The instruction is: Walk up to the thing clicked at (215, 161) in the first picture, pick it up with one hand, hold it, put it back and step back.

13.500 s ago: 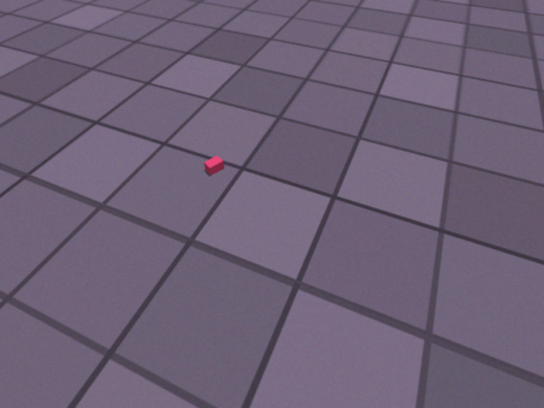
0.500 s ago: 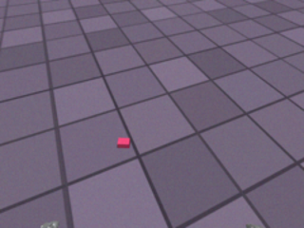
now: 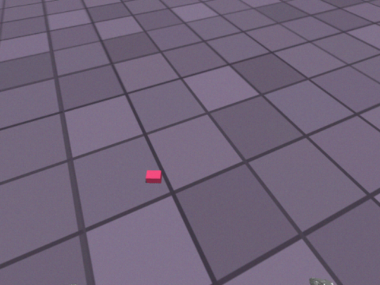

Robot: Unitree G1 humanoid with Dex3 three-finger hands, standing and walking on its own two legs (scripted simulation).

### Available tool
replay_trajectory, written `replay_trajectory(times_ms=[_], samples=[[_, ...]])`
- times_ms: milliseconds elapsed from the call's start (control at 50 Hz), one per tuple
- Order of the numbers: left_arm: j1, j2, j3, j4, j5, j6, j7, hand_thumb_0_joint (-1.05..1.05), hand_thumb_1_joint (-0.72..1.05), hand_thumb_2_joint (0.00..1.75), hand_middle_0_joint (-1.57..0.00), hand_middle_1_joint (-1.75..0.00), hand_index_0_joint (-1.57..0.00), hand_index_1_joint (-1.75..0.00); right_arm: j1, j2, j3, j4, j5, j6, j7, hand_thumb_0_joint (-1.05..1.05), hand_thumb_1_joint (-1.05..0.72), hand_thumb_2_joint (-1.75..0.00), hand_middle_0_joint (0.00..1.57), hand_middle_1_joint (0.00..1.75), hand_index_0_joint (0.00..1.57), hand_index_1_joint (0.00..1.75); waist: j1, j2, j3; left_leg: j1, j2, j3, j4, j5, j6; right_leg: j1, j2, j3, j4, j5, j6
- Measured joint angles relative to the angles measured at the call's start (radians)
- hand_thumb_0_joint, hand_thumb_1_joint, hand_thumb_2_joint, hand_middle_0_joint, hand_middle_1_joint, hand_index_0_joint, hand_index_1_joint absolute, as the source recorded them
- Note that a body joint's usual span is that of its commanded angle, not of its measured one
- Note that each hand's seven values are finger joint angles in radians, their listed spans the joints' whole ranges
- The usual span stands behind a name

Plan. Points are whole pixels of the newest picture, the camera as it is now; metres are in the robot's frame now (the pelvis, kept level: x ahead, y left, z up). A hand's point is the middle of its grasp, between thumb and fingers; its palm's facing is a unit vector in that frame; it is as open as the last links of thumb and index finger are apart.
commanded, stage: stand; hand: left
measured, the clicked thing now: (154, 176) +0.80 +0.25 -0.75
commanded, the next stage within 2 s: walk up in 0.70 s
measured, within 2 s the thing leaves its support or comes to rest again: neither
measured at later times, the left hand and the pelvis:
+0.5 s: hand out of the picture +0.06 +0.25 -0.15, palm faces -0.02 -0.94 -0.35, open 7.4 cm; pelvis -0.01 +0.00 +0.00, yaw +0 degrees
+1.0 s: hand out of the picture +0.05 +0.32 -0.17, palm faces +0.01 -0.93 -0.37, open 7.4 cm; pelvis +0.04 +0.04 -0.02, yaw +0 degrees
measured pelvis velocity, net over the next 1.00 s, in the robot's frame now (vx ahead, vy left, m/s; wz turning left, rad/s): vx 0.04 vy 0.04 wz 0.00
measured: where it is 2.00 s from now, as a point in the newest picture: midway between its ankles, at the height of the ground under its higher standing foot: (188, 253)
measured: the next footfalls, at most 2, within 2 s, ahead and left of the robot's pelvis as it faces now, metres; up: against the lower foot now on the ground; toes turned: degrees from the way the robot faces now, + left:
right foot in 1.40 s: +0.31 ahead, -0.10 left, +0.00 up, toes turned -6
left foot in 1.76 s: +0.43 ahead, +0.16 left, +0.00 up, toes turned -2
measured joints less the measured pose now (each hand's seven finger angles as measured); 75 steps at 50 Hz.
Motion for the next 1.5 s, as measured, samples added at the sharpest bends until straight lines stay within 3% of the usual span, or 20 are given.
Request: replay_trajectory(times_ms=[700,780,820,860,920,960,980,1000,1020,1060,1100,1140,1220,1320,1400,1440,1500], samples=[[0.042,0.011,-0.011,0.001,0.001,-0.002,-0.008,0.0,0.9,0.9,-0.21,-0.3,-0.2,-0.3,0.058,-0.009,0.014,0.039,-0.004,-0.002,0.007,0.01,-0.91,-0.9,0.21,0.3,0.21,0.3,-0.009,-0.001,-0.024,-0.016,0.011,0.007,-0.03,0.034,-0.009,-0.031,0.01,0.008,-0.007,0.026,-0.008],[0.088,0.012,0.026,-0.044,0.019,-0.019,-0.031,0.0,0.9,0.9,-0.21,-0.3,-0.2,-0.3,0.101,-0.019,-0.019,-0.008,-0.024,0.002,0.037,0.01,-0.91,-0.9,0.21,0.3,0.21,0.3,-0.005,0.003,-0.056,-0.078,0.01,0.012,0.144,-0.197,0.04,-0.041,0.016,0.005,0.047,-0.098,-0.041],[0.12,0.018,0.041,-0.074,0.026,-0.035,-0.035,0.0,0.9,0.9,-0.21,-0.3,-0.2,-0.3,0.119,-0.03,-0.034,-0.026,-0.033,0.005,0.044,0.01,-0.91,-0.9,0.21,0.3,0.21,0.3,0.006,-0.003,-0.06,-0.143,0.009,0.04,0.287,-0.218,0.042,-0.026,0.008,0.006,0.022,-0.042,-0.054],[0.149,0.023,0.051,-0.094,0.027,-0.044,-0.034,0.0,0.9,0.9,-0.21,-0.3,-0.2,-0.3,0.126,-0.05,-0.048,-0.042,-0.037,0.001,0.05,0.01,-0.91,-0.9,0.21,0.3,0.21,0.3,0.017,0.004,-0.047,-0.195,0.023,0.048,0.36,-0.222,0.04,-0.005,0.007,0.007,0.0,-0.013,-0.046],[0.189,0.043,0.058,-0.108,0.032,-0.037,-0.04,0.0,0.9,0.9,-0.21,-0.3,-0.2,-0.3,0.14,-0.072,-0.068,-0.07,-0.037,-0.007,0.063,0.01,-0.91,-0.9,0.21,0.3,0.21,0.3,0.022,0.012,-0.032,-0.22,0.052,0.051,0.311,-0.209,0.037,0.026,0.004,0.0,0.0,-0.042,-0.019],[0.213,0.064,0.06,-0.12,0.03,-0.027,-0.044,0.0,0.9,0.9,-0.21,-0.3,-0.2,-0.3,0.15,-0.076,-0.081,-0.09,-0.039,-0.017,0.067,0.01,-0.91,-0.9,0.21,0.3,0.21,0.3,0.021,0.004,-0.024,-0.202,0.058,0.062,0.218,-0.143,0.031,0.025,-0.006,-0.001,0.053,-0.087,-0.002],[0.224,0.076,0.061,-0.126,0.029,-0.021,-0.045,0.0,0.9,0.9,-0.21,-0.3,-0.2,-0.3,0.153,-0.075,-0.087,-0.099,-0.04,-0.025,0.065,0.01,-0.91,-0.9,0.2,0.3,0.21,0.3,0.02,-0.011,-0.017,-0.187,0.049,0.073,0.191,-0.063,0.027,0.012,-0.02,0.004,0.111,-0.127,0.0],[0.234,0.086,0.062,-0.13,0.026,-0.014,-0.043,0.0,0.9,0.9,-0.21,-0.3,-0.2,-0.3,0.153,-0.07,-0.093,-0.11,-0.044,-0.034,0.062,0.01,-0.91,-0.9,0.2,0.3,0.21,0.3,0.022,-0.033,-0.009,-0.178,0.035,0.093,0.195,-0.007,0.028,-0.021,-0.04,0.017,0.206,-0.167,-0.021],[0.241,0.091,0.062,-0.129,0.023,-0.007,-0.039,0.0,0.9,0.9,-0.21,-0.3,-0.2,-0.3,0.155,-0.065,-0.096,-0.122,-0.048,-0.043,0.058,0.01,-0.91,-0.9,0.2,0.3,0.21,0.3,0.019,-0.047,-0.006,-0.177,0.026,0.108,0.216,-0.02,0.031,-0.073,-0.036,0.05,0.333,-0.208,-0.037],[0.243,0.097,0.054,-0.123,0.018,0.004,-0.033,0.0,0.9,0.9,-0.21,-0.3,-0.2,-0.3,0.17,-0.051,-0.093,-0.144,-0.038,-0.051,0.055,0.01,-0.91,-0.9,0.2,0.3,0.21,0.3,0.0,-0.057,-0.007,-0.159,0.02,0.114,0.221,-0.054,0.044,-0.175,0.003,0.09,0.556,-0.246,-0.057],[0.243,0.103,0.048,-0.131,0.008,0.0,-0.036,0.01,0.91,0.9,-0.2,-0.3,-0.2,-0.3,0.191,-0.038,-0.08,-0.159,-0.028,-0.05,0.052,0.01,-0.91,-0.9,0.21,0.3,0.21,0.3,-0.007,-0.069,-0.007,-0.119,0.016,0.123,0.182,-0.059,0.05,-0.257,0.014,0.088,0.659,-0.208,-0.062],[0.244,0.105,0.046,-0.144,0.005,-0.011,-0.043,0.01,0.91,0.9,-0.2,-0.3,-0.2,-0.3,0.211,-0.029,-0.069,-0.169,-0.023,-0.052,0.05,0.01,-0.91,-0.9,0.21,0.3,0.21,0.3,-0.011,-0.074,-0.006,-0.075,0.012,0.133,0.135,-0.055,0.053,-0.316,0.003,0.074,0.658,-0.158,-0.05],[0.24,0.098,0.044,-0.171,0.011,-0.014,-0.06,0.0,0.91,0.9,-0.2,-0.3,-0.2,-0.3,0.25,-0.027,-0.059,-0.193,-0.022,-0.056,0.051,0.01,-0.91,-0.9,0.21,0.3,0.21,0.3,-0.02,-0.065,-0.004,0.002,0.007,0.15,0.069,-0.063,0.058,-0.377,-0.03,0.043,0.525,-0.097,-0.019],[0.21,0.082,0.048,-0.2,0.018,-0.014,-0.077,0.0,0.91,0.9,-0.2,-0.3,-0.2,-0.3,0.291,-0.044,-0.057,-0.217,-0.018,-0.053,0.056,0.01,-0.9,-0.9,0.21,0.3,0.21,0.3,-0.034,-0.036,0.0,0.061,0.004,0.163,0.068,-0.121,0.048,-0.379,-0.064,0.002,0.341,-0.005,-0.025],[0.191,0.075,0.053,-0.226,0.019,-0.032,-0.076,0.0,0.91,0.9,-0.2,-0.3,-0.2,-0.3,0.319,-0.06,-0.056,-0.233,-0.013,-0.04,0.053,0.01,-0.9,-0.9,0.21,0.3,0.21,0.3,-0.043,-0.009,-0.011,0.07,0.017,0.163,0.159,-0.223,0.023,-0.306,-0.046,-0.025,0.233,0.024,-0.042],[0.174,0.064,0.059,-0.247,0.021,-0.052,-0.064,0.0,0.91,0.9,-0.2,-0.3,-0.2,-0.3,0.318,-0.066,-0.055,-0.233,-0.009,-0.031,0.045,0.01,-0.91,-0.9,0.21,0.3,0.21,0.3,-0.04,0.031,0.0,0.019,0.052,0.134,0.328,-0.274,0.039,-0.29,-0.016,-0.048,0.256,0.049,-0.034],[0.164,0.05,0.051,-0.285,0.006,-0.068,-0.052,0.0,0.91,0.9,-0.21,-0.3,-0.2,-0.3,0.293,-0.062,-0.043,-0.227,-0.004,-0.016,0.036,0.01,-0.91,-0.9,0.21,0.3,0.21,0.3,-0.019,0.038,0.012,-0.123,0.017,0.068,0.647,-0.311,0.057,-0.271,-0.012,-0.051,0.288,-0.008,-0.042]])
